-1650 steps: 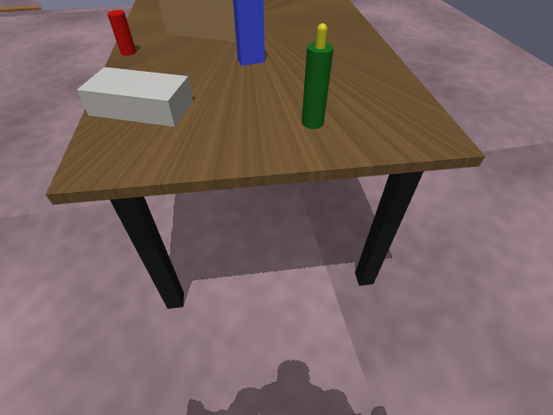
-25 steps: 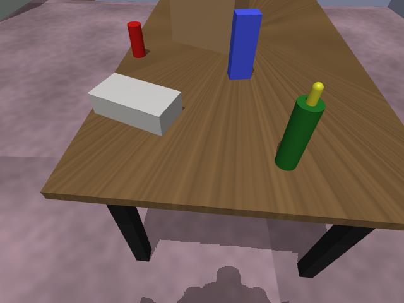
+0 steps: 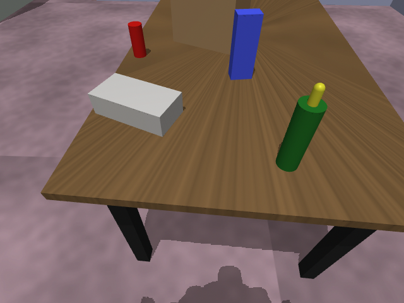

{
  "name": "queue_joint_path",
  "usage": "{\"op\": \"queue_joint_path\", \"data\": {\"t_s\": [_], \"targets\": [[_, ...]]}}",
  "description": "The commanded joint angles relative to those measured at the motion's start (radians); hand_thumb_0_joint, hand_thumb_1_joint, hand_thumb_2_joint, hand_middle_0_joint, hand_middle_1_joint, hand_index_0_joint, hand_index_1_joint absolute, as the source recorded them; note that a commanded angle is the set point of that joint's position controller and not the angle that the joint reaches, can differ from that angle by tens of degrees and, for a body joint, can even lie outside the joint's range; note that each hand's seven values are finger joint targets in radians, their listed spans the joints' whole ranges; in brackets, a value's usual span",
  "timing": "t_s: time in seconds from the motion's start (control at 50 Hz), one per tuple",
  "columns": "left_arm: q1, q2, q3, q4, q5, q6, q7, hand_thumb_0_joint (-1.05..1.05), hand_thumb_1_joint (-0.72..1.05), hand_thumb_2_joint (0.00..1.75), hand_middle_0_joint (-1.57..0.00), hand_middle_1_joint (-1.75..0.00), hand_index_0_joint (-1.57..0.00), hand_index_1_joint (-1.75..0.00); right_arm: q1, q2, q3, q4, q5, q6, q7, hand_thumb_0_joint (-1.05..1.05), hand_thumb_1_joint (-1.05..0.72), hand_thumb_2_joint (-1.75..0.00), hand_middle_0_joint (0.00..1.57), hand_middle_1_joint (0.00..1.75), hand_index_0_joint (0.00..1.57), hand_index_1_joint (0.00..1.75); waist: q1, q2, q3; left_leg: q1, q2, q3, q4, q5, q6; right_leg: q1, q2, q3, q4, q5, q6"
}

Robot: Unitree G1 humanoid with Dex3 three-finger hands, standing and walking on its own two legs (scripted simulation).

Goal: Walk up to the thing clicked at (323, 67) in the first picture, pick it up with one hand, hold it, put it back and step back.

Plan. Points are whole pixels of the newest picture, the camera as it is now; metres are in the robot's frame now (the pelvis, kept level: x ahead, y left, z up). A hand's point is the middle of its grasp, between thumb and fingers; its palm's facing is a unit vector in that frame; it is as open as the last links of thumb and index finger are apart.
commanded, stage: stand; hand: right
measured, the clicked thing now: (301, 129) +0.47 -0.21 +0.09
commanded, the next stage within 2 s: step back in 0.82 s
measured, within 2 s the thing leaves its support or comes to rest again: neither
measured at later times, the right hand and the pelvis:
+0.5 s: hand out of the picture +0.07 -0.25 -0.16, palm faces -0.03 +0.94 -0.34, open 7.4 cm; pelvis +0.00 +0.00 +0.00, yaw +0 degrees
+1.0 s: hand out of the picture +0.05 -0.26 -0.17, palm faces -0.03 +0.93 -0.38, open 7.4 cm; pelvis -0.04 +0.01 -0.01, yaw +0 degrees
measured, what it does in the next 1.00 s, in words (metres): stands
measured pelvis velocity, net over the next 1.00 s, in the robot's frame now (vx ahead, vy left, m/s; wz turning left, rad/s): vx -0.04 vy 0.01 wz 0.01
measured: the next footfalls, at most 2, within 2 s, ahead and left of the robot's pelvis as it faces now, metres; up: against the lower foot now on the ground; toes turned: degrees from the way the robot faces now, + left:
left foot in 1.12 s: -0.04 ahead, +0.15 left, +0.00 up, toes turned -1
right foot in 1.56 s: -0.10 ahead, -0.05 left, +0.00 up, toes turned -1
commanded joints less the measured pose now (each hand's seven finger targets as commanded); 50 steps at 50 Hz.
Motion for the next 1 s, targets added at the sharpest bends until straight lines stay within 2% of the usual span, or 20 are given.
{"op": "queue_joint_path", "data": {"t_s": [0.0,0.06,0.16,0.26,0.34,0.54,0.64,0.7,0.78,0.8,0.82,0.84,0.86,0.88,0.9,0.92,0.94,0.96,0.98], "targets": [[-0.022,0.216,0.039,-0.054,0.003,-0.019,0.012,0.00,0.90,0.90,-0.20,-0.30,-0.20,-0.30,-0.031,-0.217,-0.042,-0.052,0.000,-0.018,-0.018,0.00,-0.90,-0.90,0.20,0.30,0.20,0.30,0.003,0.013,-0.081,-0.008,0.079,-0.044,-0.044,0.152,0.055,0.026,-0.103,0.077,-0.056,0.136,-0.036],[-0.025,0.215,0.039,-0.055,0.003,-0.020,0.013,0.00,0.90,0.90,-0.20,-0.30,-0.20,-0.30,-0.030,-0.220,-0.043,-0.055,-0.001,-0.018,-0.019,0.00,-0.90,-0.90,0.20,0.30,0.20,0.30,0.004,0.008,-0.087,-0.009,0.078,-0.042,-0.037,0.175,0.057,0.033,-0.105,0.075,-0.052,0.169,-0.035],[-0.028,0.218,0.041,-0.057,0.003,-0.019,0.012,0.00,0.90,0.90,-0.20,-0.30,-0.20,-0.30,-0.029,-0.222,-0.043,-0.055,-0.003,-0.019,-0.021,0.00,-0.90,-0.90,0.20,0.30,0.20,0.30,0.003,0.016,-0.078,-0.013,0.080,-0.040,-0.043,0.144,0.059,0.026,-0.107,0.080,-0.052,0.141,-0.036],[-0.022,0.218,0.039,-0.054,0.003,-0.019,0.012,0.00,0.90,0.90,-0.20,-0.30,-0.20,-0.30,-0.028,-0.218,-0.042,-0.055,0.000,-0.018,-0.019,0.00,-0.90,-0.90,0.20,0.30,0.20,0.30,0.003,0.009,-0.076,-0.006,0.079,-0.046,-0.047,0.161,0.055,0.018,-0.102,0.075,-0.054,0.142,-0.034],[-0.030,0.217,0.039,-0.060,0.006,-0.023,0.014,0.00,0.90,0.90,-0.20,-0.30,-0.20,-0.30,-0.030,-0.221,-0.044,-0.057,-0.001,-0.020,-0.019,0.00,-0.90,-0.90,0.20,0.30,0.20,0.30,0.001,0.006,-0.100,0.006,0.084,-0.040,-0.034,0.193,0.058,0.035,-0.108,0.078,-0.045,0.190,-0.034],[-0.026,0.220,0.040,-0.058,0.004,-0.023,0.014,0.00,0.90,0.90,-0.20,-0.30,-0.20,-0.30,-0.026,-0.216,-0.044,-0.056,0.000,-0.017,-0.018,0.00,-0.90,-0.90,0.20,0.30,0.20,0.30,0.001,0.006,-0.076,-0.011,0.080,-0.039,-0.041,0.152,0.059,0.031,-0.107,0.079,-0.056,0.153,-0.035],[-0.026,0.217,0.039,-0.058,0.004,-0.021,0.011,0.00,0.90,0.90,-0.20,-0.30,-0.20,-0.30,-0.023,-0.220,-0.046,-0.051,-0.003,-0.018,-0.016,0.00,-0.90,-0.90,0.20,0.30,0.20,0.30,0.002,0.023,-0.052,-0.034,0.076,-0.046,-0.061,0.101,0.056,0.013,-0.101,0.080,-0.070,0.078,-0.035],[-0.029,0.223,0.041,-0.062,0.006,-0.022,0.013,0.00,0.90,0.90,-0.20,-0.30,-0.20,-0.30,-0.028,-0.217,-0.047,-0.058,-0.001,-0.019,-0.017,0.00,-0.90,-0.90,0.20,0.30,0.20,0.30,0.003,0.010,-0.079,-0.017,0.080,-0.046,-0.051,0.142,0.057,0.030,-0.105,0.078,-0.056,0.125,-0.036],[-0.031,0.222,0.040,-0.062,0.004,-0.021,0.012,0.00,0.90,0.90,-0.20,-0.30,-0.20,-0.30,-0.027,-0.216,-0.047,-0.055,-0.002,-0.020,-0.017,0.00,-0.90,-0.90,0.20,0.30,0.20,0.30,0.003,0.014,-0.078,-0.019,0.081,-0.047,-0.054,0.135,0.057,0.026,-0.105,0.079,-0.055,0.114,-0.037],[-0.037,0.271,0.090,-0.082,-0.014,-0.009,0.017,0.00,0.90,0.90,-0.20,-0.30,-0.20,-0.30,-0.052,-0.274,-0.070,-0.070,0.004,-0.001,-0.011,0.00,-0.90,-0.90,0.20,0.30,0.20,0.30,0.012,0.024,0.033,-0.101,0.063,-0.053,0.057,0.292,0.091,-0.039,-0.092,0.081,0.036,0.265,-0.045],[-0.020,0.265,0.093,-0.089,-0.016,-0.003,0.022,0.00,0.90,0.90,-0.20,-0.30,-0.20,-0.30,-0.037,-0.251,-0.072,-0.084,0.012,0.005,-0.013,0.00,-0.90,-0.90,0.20,0.30,0.20,0.30,0.007,0.010,0.006,-0.102,0.056,-0.034,0.105,0.339,0.095,-0.030,-0.095,0.071,0.053,0.318,-0.064],[-0.013,0.259,0.095,-0.100,-0.018,0.000,0.024,0.00,0.90,0.90,-0.20,-0.30,-0.20,-0.30,-0.028,-0.244,-0.072,-0.090,0.016,0.008,-0.013,0.00,-0.90,-0.90,0.20,0.30,0.20,0.30,0.009,-0.009,-0.014,-0.091,0.039,-0.017,0.149,0.322,0.096,-0.033,-0.107,0.082,0.051,0.335,-0.081],[-0.013,0.269,0.099,-0.115,-0.016,0.003,0.025,0.00,0.90,0.90,-0.20,-0.30,-0.20,-0.30,-0.021,-0.246,-0.077,-0.104,0.020,0.012,-0.012,0.00,-0.90,-0.90,0.20,0.30,0.20,0.30,0.004,-0.025,-0.049,-0.083,0.017,-0.001,0.213,0.300,0.099,-0.033,-0.136,0.104,0.049,0.364,-0.112],[-0.025,0.280,0.106,-0.128,-0.015,0.006,0.025,0.00,0.90,0.90,-0.20,-0.30,-0.20,-0.30,-0.007,-0.231,-0.078,-0.111,0.022,0.018,-0.013,0.00,-0.90,-0.90,0.20,0.30,0.20,0.30,0.000,-0.059,-0.074,-0.091,-0.014,0.017,0.286,0.253,0.090,-0.038,-0.173,0.139,0.041,0.391,-0.148],[-0.051,0.284,0.109,-0.154,-0.011,0.010,0.025,0.00,0.90,0.90,-0.20,-0.30,-0.20,-0.30,0.008,-0.226,-0.083,-0.121,0.021,0.026,-0.012,0.00,-0.90,-0.90,0.20,0.30,0.20,0.30,-0.008,-0.102,-0.095,-0.107,-0.054,0.044,0.371,0.095,0.082,-0.053,-0.229,0.185,0.026,0.386,-0.193],[-0.089,0.296,0.114,-0.180,0.000,0.013,0.028,0.00,0.90,0.90,-0.20,-0.30,-0.20,-0.30,0.026,-0.230,-0.092,-0.129,0.016,0.037,-0.010,0.00,-0.90,-0.90,0.20,0.30,0.20,0.30,-0.013,-0.167,-0.103,-0.131,-0.086,0.039,0.493,-0.199,0.087,-0.088,-0.301,0.247,0.007,0.370,-0.245],[-0.098,0.300,0.117,-0.200,0.014,0.013,0.029,0.00,0.90,0.90,-0.20,-0.30,-0.20,-0.30,0.039,-0.230,-0.097,-0.138,0.010,0.048,-0.009,0.00,-0.90,-0.90,0.20,0.30,0.20,0.30,-0.007,-0.181,-0.093,-0.156,-0.079,-0.001,0.608,-0.344,0.093,-0.139,-0.343,0.274,0.007,0.352,-0.282],[-0.110,0.300,0.117,-0.214,0.023,0.015,0.028,0.00,0.90,0.90,-0.20,-0.30,-0.20,-0.30,0.054,-0.232,-0.101,-0.146,0.008,0.054,-0.005,0.00,-0.90,-0.90,0.20,0.30,0.20,0.30,-0.016,-0.180,-0.085,-0.154,-0.063,-0.028,0.627,-0.364,0.098,-0.187,-0.342,0.257,0.022,0.330,-0.288],[-0.143,0.301,0.117,-0.237,0.026,0.018,0.029,0.00,0.90,0.90,-0.20,-0.30,-0.20,-0.30,0.079,-0.235,-0.104,-0.156,0.012,0.056,0.000,0.00,-0.90,-0.90,0.20,0.30,0.20,0.30,-0.034,-0.198,-0.088,-0.150,-0.048,-0.047,0.619,-0.357,0.106,-0.202,-0.328,0.230,0.047,0.323,-0.272]]}}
